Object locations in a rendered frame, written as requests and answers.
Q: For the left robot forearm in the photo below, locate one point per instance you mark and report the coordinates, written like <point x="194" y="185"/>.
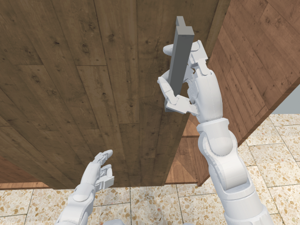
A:
<point x="79" y="207"/>

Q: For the left robot hand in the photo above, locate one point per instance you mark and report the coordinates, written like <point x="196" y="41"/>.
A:
<point x="100" y="178"/>

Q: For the right robot forearm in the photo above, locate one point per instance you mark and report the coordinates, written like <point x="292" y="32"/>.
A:
<point x="230" y="176"/>

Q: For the right robot hand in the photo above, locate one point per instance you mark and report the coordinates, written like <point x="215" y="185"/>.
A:
<point x="203" y="87"/>

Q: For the handle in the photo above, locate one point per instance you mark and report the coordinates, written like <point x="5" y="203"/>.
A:
<point x="183" y="40"/>

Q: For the wardrobe door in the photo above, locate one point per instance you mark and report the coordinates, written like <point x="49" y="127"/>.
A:
<point x="79" y="77"/>
<point x="10" y="173"/>

